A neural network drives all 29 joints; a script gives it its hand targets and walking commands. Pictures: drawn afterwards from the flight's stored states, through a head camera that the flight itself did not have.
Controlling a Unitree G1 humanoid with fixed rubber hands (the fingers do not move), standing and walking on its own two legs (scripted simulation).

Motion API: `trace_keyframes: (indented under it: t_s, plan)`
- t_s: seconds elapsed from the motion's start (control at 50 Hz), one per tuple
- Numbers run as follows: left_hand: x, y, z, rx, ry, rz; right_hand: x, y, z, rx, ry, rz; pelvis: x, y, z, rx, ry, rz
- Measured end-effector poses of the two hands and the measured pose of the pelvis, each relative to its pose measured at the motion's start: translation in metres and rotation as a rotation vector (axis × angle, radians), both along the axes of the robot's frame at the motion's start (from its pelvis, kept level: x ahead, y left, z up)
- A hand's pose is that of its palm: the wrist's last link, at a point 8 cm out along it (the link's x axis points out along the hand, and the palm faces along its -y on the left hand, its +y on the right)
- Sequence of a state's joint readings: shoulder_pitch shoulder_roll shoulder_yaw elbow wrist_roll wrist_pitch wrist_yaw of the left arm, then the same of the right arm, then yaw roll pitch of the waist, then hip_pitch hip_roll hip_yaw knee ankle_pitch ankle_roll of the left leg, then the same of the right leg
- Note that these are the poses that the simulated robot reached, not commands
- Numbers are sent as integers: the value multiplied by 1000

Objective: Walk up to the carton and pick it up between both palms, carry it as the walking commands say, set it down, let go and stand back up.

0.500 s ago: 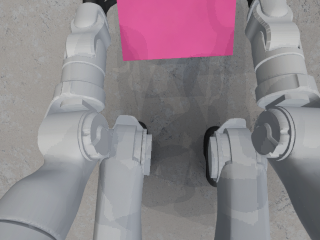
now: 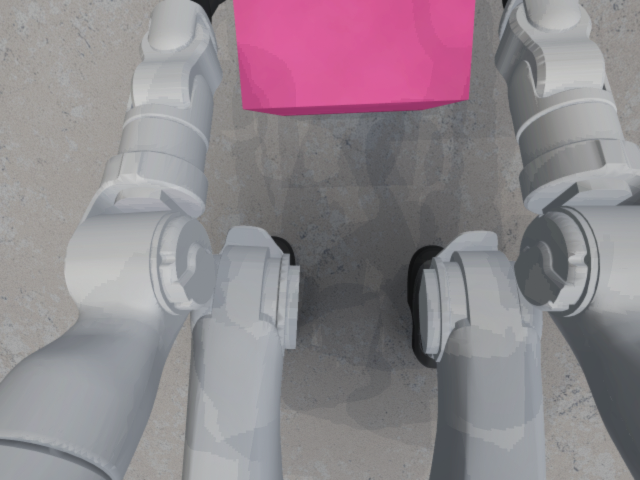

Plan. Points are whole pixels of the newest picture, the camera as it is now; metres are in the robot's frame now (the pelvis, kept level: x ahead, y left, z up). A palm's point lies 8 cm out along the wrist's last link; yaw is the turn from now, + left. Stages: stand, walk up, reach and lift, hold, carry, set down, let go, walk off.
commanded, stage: set down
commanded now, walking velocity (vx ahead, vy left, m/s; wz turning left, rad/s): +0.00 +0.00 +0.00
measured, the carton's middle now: out of the picture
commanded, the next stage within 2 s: let go in 1.78 s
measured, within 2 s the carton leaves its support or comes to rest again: neither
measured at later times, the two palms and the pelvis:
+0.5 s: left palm (152, 5) +0.53 +0.19 -0.17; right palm out of the picture +0.54 -0.17 -0.17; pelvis -0.01 +0.01 +0.00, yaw +0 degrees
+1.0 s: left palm out of the picture +0.53 +0.20 -0.02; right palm out of the picture +0.55 -0.18 -0.02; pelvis +0.00 +0.00 +0.09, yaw +0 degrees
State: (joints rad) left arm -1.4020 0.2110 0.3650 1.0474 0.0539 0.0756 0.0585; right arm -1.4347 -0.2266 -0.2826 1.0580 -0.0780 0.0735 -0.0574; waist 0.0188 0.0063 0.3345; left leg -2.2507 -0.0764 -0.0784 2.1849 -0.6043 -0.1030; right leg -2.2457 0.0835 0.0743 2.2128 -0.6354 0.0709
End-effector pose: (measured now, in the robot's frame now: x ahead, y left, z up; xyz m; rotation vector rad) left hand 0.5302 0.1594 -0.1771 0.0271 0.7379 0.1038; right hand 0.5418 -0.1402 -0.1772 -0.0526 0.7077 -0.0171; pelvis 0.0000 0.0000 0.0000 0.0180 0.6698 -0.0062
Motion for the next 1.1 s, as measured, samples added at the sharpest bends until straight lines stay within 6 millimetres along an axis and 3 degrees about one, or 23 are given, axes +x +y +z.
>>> trace_keyframes:
  t_s: [0.18, 0.3, 0.52, 0.68, 0.88, 1.1]
  plan:
    - [-17, 23, -8, 52, 15, 46, -16, -26, -10, -59, 35, -29, -8, 1, 4, -2, -12, 0]
    - [-17, 38, -2, 52, 12, 65, -12, -34, -4, -53, 30, -48, -13, 3, 2, -5, -22, 0]
    - [-4, 32, 13, 34, -46, 59, -1, -29, 11, -35, -26, -57, -15, 5, 2, -13, -14, 2]
    - [-1, 32, 58, 40, -92, 68, 5, -32, 58, -51, -68, -67, -10, 5, 23, -11, 30, 5]
    - [-3, 38, 124, 51, -105, 81, 7, -36, 125, -53, -78, -67, -7, 4, 66, -5, 94, 3]
    - [-1, 39, 185, 51, -123, 77, 8, -38, 184, -54, -92, -58, 1, 2, 116, -1, 145, 2]
